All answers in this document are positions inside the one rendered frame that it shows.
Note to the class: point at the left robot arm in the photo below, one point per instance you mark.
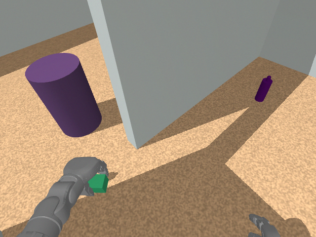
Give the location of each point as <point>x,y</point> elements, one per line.
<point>53,212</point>

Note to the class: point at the right robot hand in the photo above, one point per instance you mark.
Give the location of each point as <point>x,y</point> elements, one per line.
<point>263,224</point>

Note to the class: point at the left robot hand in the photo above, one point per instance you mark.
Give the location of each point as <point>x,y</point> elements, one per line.
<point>86,168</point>

